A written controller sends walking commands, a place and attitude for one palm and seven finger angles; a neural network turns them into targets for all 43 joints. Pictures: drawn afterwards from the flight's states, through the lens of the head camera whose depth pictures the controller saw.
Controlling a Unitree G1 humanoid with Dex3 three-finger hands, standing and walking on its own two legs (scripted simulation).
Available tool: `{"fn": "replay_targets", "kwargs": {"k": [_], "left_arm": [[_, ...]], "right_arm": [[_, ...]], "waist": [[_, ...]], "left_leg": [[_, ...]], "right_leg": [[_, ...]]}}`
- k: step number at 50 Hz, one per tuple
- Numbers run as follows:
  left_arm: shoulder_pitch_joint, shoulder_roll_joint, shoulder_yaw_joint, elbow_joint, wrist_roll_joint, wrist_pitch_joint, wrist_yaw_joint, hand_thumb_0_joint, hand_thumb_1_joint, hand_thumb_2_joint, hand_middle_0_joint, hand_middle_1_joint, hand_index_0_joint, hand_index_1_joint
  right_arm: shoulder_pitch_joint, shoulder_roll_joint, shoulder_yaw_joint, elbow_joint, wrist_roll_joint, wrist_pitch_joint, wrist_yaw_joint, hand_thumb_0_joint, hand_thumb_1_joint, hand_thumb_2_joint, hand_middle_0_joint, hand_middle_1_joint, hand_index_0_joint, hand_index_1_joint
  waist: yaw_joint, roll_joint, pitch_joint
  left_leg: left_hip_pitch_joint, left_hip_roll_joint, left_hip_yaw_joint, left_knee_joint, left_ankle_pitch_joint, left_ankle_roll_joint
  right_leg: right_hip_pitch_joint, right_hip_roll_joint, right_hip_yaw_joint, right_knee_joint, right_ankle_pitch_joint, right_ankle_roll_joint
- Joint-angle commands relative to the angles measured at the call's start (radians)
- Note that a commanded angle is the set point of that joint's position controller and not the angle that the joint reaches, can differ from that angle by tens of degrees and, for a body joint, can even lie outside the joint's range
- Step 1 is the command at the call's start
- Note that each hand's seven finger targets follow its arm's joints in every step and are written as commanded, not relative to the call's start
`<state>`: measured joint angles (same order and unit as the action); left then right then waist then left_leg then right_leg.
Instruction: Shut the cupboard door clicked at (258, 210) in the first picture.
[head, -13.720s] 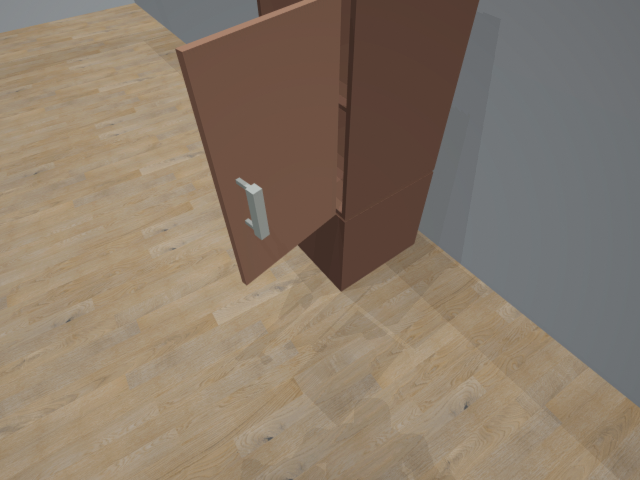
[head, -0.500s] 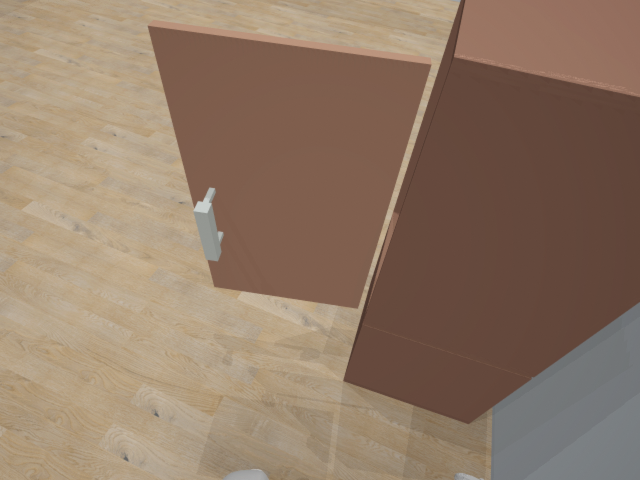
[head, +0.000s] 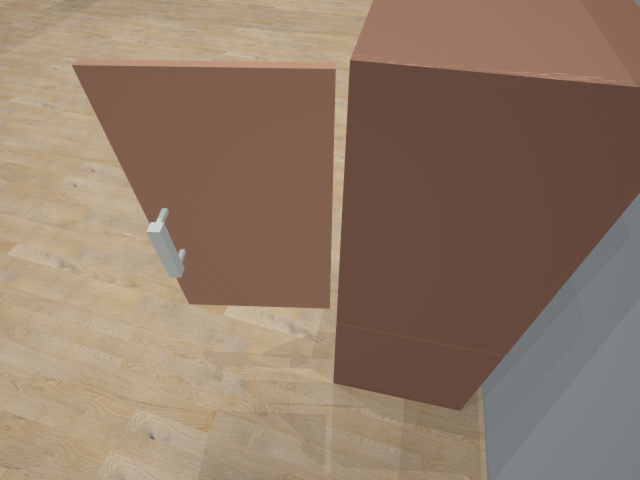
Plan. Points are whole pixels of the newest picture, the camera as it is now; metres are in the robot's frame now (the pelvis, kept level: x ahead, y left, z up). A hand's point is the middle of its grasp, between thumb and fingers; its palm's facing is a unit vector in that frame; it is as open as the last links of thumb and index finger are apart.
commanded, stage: come to a stop and stand still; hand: left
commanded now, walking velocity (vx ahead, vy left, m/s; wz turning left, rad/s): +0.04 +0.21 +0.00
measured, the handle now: (170, 243) +0.53 +0.31 -0.08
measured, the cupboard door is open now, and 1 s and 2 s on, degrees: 100 100 100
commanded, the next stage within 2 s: look again from close up in 0.44 s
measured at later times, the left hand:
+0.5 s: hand out of the picture +0.03 +0.20 -0.18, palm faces +0.04 -0.98 -0.19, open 7.4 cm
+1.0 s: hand out of the picture +0.03 +0.21 -0.17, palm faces -0.02 -0.97 -0.26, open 7.4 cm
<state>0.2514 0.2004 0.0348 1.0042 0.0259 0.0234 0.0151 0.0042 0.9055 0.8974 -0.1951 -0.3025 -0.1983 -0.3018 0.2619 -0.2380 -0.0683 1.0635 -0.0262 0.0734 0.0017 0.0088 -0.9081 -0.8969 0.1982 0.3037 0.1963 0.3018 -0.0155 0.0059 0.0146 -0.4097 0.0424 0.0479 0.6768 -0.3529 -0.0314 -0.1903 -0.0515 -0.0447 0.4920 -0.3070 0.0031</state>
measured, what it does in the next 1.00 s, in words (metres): steps on the spot: left foot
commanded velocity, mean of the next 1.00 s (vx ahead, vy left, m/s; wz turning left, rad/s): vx -0.01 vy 0.02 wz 0.00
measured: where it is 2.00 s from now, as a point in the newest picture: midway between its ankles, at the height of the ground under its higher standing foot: outside the picture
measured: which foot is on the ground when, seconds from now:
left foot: up 0.00-0.18, down 0.20-1.00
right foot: down 0.00-1.00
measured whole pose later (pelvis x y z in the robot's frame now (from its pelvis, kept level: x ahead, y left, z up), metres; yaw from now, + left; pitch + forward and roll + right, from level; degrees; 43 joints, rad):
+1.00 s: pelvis +0.00 +0.01 +0.00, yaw -1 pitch -1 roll +1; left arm 0.26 0.20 -0.02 1.05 0.01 0.00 0.02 0.01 0.90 0.90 -0.20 -0.30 -0.20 -0.30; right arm 0.25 -0.20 0.01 1.04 -0.02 0.00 -0.01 0.01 -0.92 -0.90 0.20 0.30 0.20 0.30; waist -0.01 0.02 0.04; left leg -0.19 0.00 0.09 0.47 -0.26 0.01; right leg -0.18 -0.06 -0.03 0.51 -0.31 0.03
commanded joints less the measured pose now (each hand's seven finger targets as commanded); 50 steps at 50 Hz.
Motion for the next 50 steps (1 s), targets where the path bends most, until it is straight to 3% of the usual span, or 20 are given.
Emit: {"fn": "replay_targets", "kwargs": {"k": [1, 5, 7, 8, 10, 12, 13, 15, 18, 21, 26, 27, 28, 29, 31, 34, 38, 41, 46, 50], "left_arm": [[-0.051, 0.154, 0.025, -0.051, -0.005, -0.042, 0.011, 0.0, 0.9, 0.9, -0.2, -0.3, -0.2, -0.3], [0.034, 0.184, 0.042, -0.009, -0.002, -0.047, 0.018, 0.0, 0.9, 0.9, -0.2, -0.3, -0.2, -0.3], [0.038, 0.179, 0.042, 0.012, -0.01, -0.045, 0.02, 0.0, 0.9, 0.9, -0.2, -0.3, -0.2, -0.3], [0.037, 0.162, 0.039, 0.016, -0.018, -0.041, 0.019, 0.0, 0.9, 0.9, -0.2, -0.3, -0.2, -0.3], [0.042, 0.109, 0.029, 0.01, -0.022, -0.035, 0.019, 0.0, 0.9, 0.9, -0.2, -0.3, -0.2, -0.3], [0.013, 0.087, 0.021, 0.01, -0.015, -0.022, 0.024, 0.0, 0.9, 0.9, -0.2, -0.3, -0.2, -0.3], [-0.001, 0.085, 0.018, 0.013, -0.014, -0.016, 0.023, 0.0, 0.9, 0.9, -0.2, -0.3, -0.2, -0.3], [0.003, 0.075, 0.012, 0.022, -0.014, -0.012, 0.019, 0.0, 0.9, 0.9, -0.2, -0.3, -0.2, -0.3], [0.014, 0.08, 0.007, 0.043, -0.012, -0.017, 0.016, 0.0, 0.9, 0.9, -0.2, -0.3, -0.2, -0.3], [0.007, 0.086, 0.001, 0.054, -0.011, -0.024, 0.013, 0.0, 0.9, 0.9, -0.2, -0.3, -0.2, -0.3], [0.014, 0.085, -0.008, 0.071, -0.012, -0.029, 0.012, 0.0, 0.9, 0.9, -0.2, -0.3, -0.2, -0.3], [0.093, 0.078, -0.024, 0.072, 0.003, -0.05, 0.06, 0.0, 0.9, 0.9, -0.2, -0.3, -0.2, -0.3], [0.06, 0.127, -0.013, 0.025, -0.003, -0.057, 0.055, 0.0, 0.9, 0.9, -0.2, -0.3, -0.2, -0.3], [0.045, 0.125, -0.013, 0.023, -0.005, -0.061, 0.045, 0.0, 0.9, 0.9, -0.2, -0.3, -0.2, -0.3], [0.056, 0.102, -0.016, 0.012, -0.009, -0.057, 0.038, 0.0, 0.9, 0.9, -0.2, -0.3, -0.2, -0.3], [0.059, 0.089, -0.021, 0.009, -0.012, -0.055, 0.034, 0.0, 0.9, 0.9, -0.2, -0.3, -0.2, -0.3], [0.036, 0.092, -0.025, 0.002, -0.013, -0.039, 0.029, 0.0, 0.9, 0.9, -0.2, -0.3, -0.2, -0.3], [0.035, 0.107, -0.026, 0.0, -0.013, -0.037, 0.024, 0.0, 0.9, 0.9, -0.2, -0.3, -0.2, -0.3], [0.042, 0.123, -0.029, 0.002, -0.015, -0.039, 0.019, 0.0, 0.9, 0.9, -0.2, -0.3, -0.2, -0.3], [0.043, 0.131, -0.028, 0.007, -0.016, -0.044, 0.018, 0.0, 0.9, 0.9, -0.2, -0.3, -0.2, -0.3]], "right_arm": [[0.005, -0.028, -0.001, -0.059, 0.01, -0.043, 0.005, 0.0, -0.9, -0.9, 0.2, 0.3, 0.2, 0.3], [0.002, -0.026, 0.005, -0.07, 0.018, -0.058, -0.007, 0.0, -0.9, -0.9, 0.2, 0.3, 0.2, 0.3], [0.033, -0.013, 0.014, -0.053, 0.02, -0.067, -0.016, 0.0, -0.9, -0.9, 0.2, 0.3, 0.2, 0.3], [0.045, -0.024, 0.014, -0.045, 0.019, -0.073, -0.02, 0.0, -0.9, -0.9, 0.2, 0.3, 0.2, 0.3], [0.051, -0.077, 0.007, -0.043, 0.015, -0.079, -0.032, 0.0, -0.9, -0.9, 0.2, 0.3, 0.2, 0.3], [0.045, -0.08, 0.009, -0.038, 0.013, -0.072, -0.038, 0.0, -0.9, -0.9, 0.2, 0.3, 0.2, 0.3], [0.035, -0.074, 0.013, -0.034, 0.014, -0.074, -0.039, 0.0, -0.9, -0.9, 0.2, 0.3, 0.2, 0.3], [0.027, -0.066, 0.016, -0.029, 0.015, -0.074, -0.042, 0.0, -0.9, -0.9, 0.2, 0.3, 0.2, 0.3], [0.009, -0.054, 0.022, -0.03, 0.015, -0.076, -0.04, 0.0, -0.9, -0.9, 0.2, 0.3, 0.2, 0.3], [0.013, -0.046, 0.025, -0.022, 0.016, -0.08, -0.038, 0.0, -0.9, -0.9, 0.2, 0.3, 0.2, 0.3], [0.009, -0.045, 0.033, -0.007, 0.016, -0.086, -0.037, 0.0, -0.9, -0.9, 0.2, 0.3, 0.2, 0.3], [-0.047, -0.079, 0.035, -0.088, 0.024, -0.101, -0.026, 0.0, -0.9, -0.9, 0.2, 0.3, 0.2, 0.3], [0.014, -0.044, 0.036, -0.097, 0.011, -0.101, -0.02, 0.0, -0.9, -0.9, 0.2, 0.3, 0.2, 0.3], [-0.003, -0.042, 0.039, -0.094, 0.003, -0.108, -0.022, 0.0, -0.9, -0.9, 0.2, 0.3, 0.2, 0.3], [0.027, -0.063, 0.044, -0.115, 0.007, -0.11, -0.026, 0.0, -0.9, -0.9, 0.2, 0.3, 0.2, 0.3], [0.022, -0.063, 0.045, -0.122, 0.011, -0.112, -0.034, 0.0, -0.9, -0.9, 0.2, 0.3, 0.2, 0.3], [0.008, -0.068, 0.047, -0.121, 0.012, -0.099, -0.028, 0.0, -0.9, -0.9, 0.2, 0.3, 0.2, 0.3], [-0.004, -0.066, 0.052, -0.112, 0.01, -0.096, -0.022, 0.0, -0.9, -0.9, 0.2, 0.3, 0.2, 0.3], [0.002, -0.063, 0.058, -0.088, 0.011, -0.095, -0.017, 0.0, -0.9, -0.9, 0.2, 0.3, 0.2, 0.3], [0.012, -0.063, 0.061, -0.065, 0.013, -0.1, -0.018, 0.0, -0.9, -0.9, 0.2, 0.3, 0.2, 0.3]], "waist": [[0.006, -0.191, 0.086], [0.046, -0.149, 0.015], [0.038, -0.152, -0.036], [0.037, -0.129, -0.048], [0.042, -0.002, -0.104], [0.033, -0.001, -0.057], [0.032, 0.061, -0.035], [0.034, 0.088, -0.01], [0.031, 0.04, -0.011], [0.02, -0.014, -0.012], [0.019, -0.005, 0.01], [0.03, 0.069, 0.062], [0.003, 0.098, -0.033], [0.022, 0.173, -0.035], [0.012, 0.14, -0.103], [0.02, 0.039, -0.087], [0.014, -0.034, 0.034], [0.018, -0.047, 0.071], [0.02, -0.042, 0.058], [0.022, -0.033, 0.031]], "left_leg": [[-0.007, -0.012, -0.022, 0.1, -0.004, -0.01], [0.005, -0.022, -0.002, -0.087, -0.049, -0.026], [0.119, -0.038, 0.008, -0.251, 0.093, -0.023], [0.199, -0.017, -0.011, -0.287, 0.236, -0.008], [0.318, 0.104, -0.09, -0.216, 0.57, 0.044], [0.264, 0.117, -0.1, -0.233, 0.537, 0.064], [0.251, 0.111, -0.109, -0.26, 0.543, 0.07], [0.226, 0.111, -0.109, -0.289, 0.498, 0.074], [0.229, 0.082, -0.095, -0.298, 0.37, 0.054], [0.255, 0.068, -0.079, -0.304, 0.348, 0.041], [0.268, 0.066, -0.072, -0.324, 0.359, 0.038], [0.22, 0.074, -0.05, -0.125, 0.561, 0.03], [0.218, 0.061, -0.07, -0.162, 0.453, 0.038], [0.228, 0.055, -0.06, -0.185, 0.486, 0.043], [0.262, 0.08, -0.093, -0.186, 0.591, 0.063], [0.277, 0.083, -0.091, -0.176, 0.673, 0.083], [0.198, 0.06, -0.093, -0.255, 0.327, 0.078], [0.176, 0.045, -0.081, -0.286, 0.21, 0.074], [0.192, 0.038, -0.066, -0.306, 0.154, 0.068], [0.201, 0.042, -0.06, -0.307, 0.197, 0.065]], "right_leg": [[-0.073, -0.225, 0.186, -0.273, 0.09, -0.13], [0.136, -0.273, 0.188, -0.12, 0.541, -0.157], [0.149, -0.237, 0.161, -0.041, 0.645, -0.121], [0.101, -0.198, 0.131, -0.009, 0.607, -0.089], [0.012, -0.113, 0.059, 0.017, 0.419, -0.03], [0.009, -0.073, 0.043, -0.021, 0.265, -0.016], [0.011, -0.067, 0.03, -0.015, 0.236, -0.01], [0.028, -0.046, 0.029, -0.03, 0.169, -0.005], [0.038, -0.06, 0.054, -0.089, 0.178, -0.011], [0.035, -0.075, 0.065, -0.115, 0.221, -0.014], [0.033, -0.073, 0.066, -0.138, 0.225, -0.009], [-0.037, -0.1, 0.111, -0.086, 0.449, -0.006], [0.021, -0.101, 0.083, -0.022, 0.357, -0.04], [0.028, -0.092, 0.072, -0.001, 0.373, -0.049], [0.032, -0.047, 0.034, 0.027, 0.243, -0.042], [0.03, -0.039, 0.021, 0.025, 0.269, -0.033], [-0.027, -0.048, 0.048, -0.021, 0.137, -0.026], [-0.045, -0.055, 0.068, -0.051, 0.087, -0.027], [-0.054, -0.062, 0.092, -0.094, 0.034, -0.03], [-0.022, -0.065, 0.093, -0.099, 0.09, -0.03]]}}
